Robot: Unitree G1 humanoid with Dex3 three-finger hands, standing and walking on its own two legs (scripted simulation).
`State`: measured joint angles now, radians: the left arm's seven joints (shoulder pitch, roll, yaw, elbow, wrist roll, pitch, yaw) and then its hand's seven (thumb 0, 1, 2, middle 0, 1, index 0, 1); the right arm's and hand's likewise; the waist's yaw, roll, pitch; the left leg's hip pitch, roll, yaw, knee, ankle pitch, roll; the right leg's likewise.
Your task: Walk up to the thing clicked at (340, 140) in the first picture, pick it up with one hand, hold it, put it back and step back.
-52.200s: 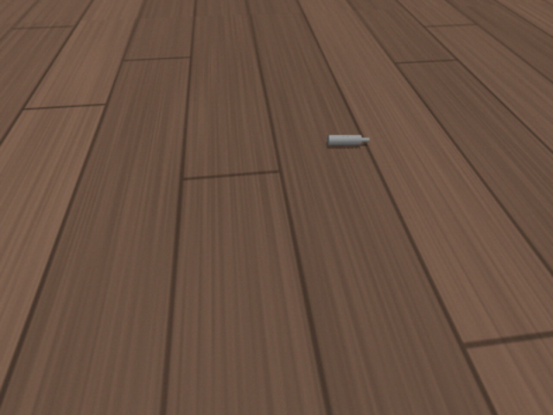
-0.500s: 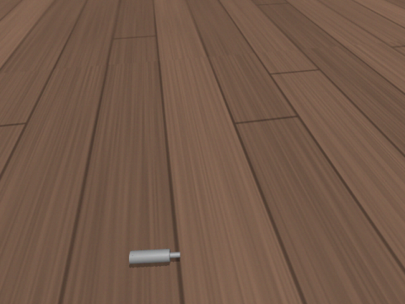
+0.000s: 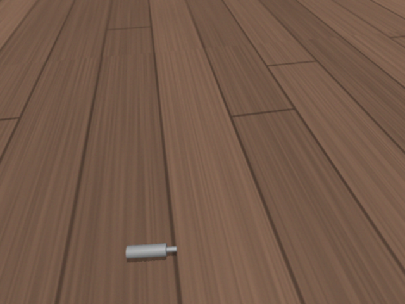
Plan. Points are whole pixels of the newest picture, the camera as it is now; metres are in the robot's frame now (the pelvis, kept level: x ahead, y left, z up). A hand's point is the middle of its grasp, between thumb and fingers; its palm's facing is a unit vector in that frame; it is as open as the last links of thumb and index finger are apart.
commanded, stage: stand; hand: left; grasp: from above
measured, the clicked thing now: (152, 250) +0.47 +0.24 -0.75
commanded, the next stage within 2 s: step back in 1.16 s
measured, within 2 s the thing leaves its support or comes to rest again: neither
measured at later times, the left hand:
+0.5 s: hand out of the picture +0.10 +0.25 -0.15, palm faces +0.02 -0.94 -0.34, open 7.4 cm
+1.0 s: hand out of the picture +0.08 +0.25 -0.15, palm faces +0.00 -0.94 -0.35, open 7.4 cm
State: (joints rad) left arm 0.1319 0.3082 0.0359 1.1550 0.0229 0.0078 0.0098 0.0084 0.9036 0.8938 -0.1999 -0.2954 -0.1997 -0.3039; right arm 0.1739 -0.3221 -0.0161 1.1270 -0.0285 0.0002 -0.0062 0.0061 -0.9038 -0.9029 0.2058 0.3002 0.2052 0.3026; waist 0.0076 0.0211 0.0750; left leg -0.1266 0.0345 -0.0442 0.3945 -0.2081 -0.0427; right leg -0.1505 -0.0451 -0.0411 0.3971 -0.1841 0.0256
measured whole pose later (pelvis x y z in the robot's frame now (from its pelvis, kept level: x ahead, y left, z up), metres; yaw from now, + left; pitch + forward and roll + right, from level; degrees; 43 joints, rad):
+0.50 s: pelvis +0.02 +0.00 +0.00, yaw +0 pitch -3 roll +0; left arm 0.08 0.31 0.03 1.15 0.02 0.00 0.01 0.01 0.90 0.89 -0.20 -0.30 -0.20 -0.30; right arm 0.11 -0.34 -0.01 1.13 -0.02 -0.01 -0.01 0.01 -0.90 -0.90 0.21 0.30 0.21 0.30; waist 0.01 0.02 0.06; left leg -0.09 0.03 -0.04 0.35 -0.21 -0.04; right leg -0.12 -0.05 -0.04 0.36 -0.19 0.03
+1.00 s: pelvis +0.01 +0.00 +0.00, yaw +0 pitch -3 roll +0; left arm 0.11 0.32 0.03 1.15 0.02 0.00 0.00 0.01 0.90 0.89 -0.20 -0.30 -0.20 -0.30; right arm 0.13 -0.34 -0.01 1.14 -0.02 -0.01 0.00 0.01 -0.90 -0.90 0.21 0.30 0.21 0.30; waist 0.00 0.02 0.06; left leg -0.10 0.04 -0.04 0.34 -0.19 -0.05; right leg -0.13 -0.04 -0.04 0.36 -0.18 0.02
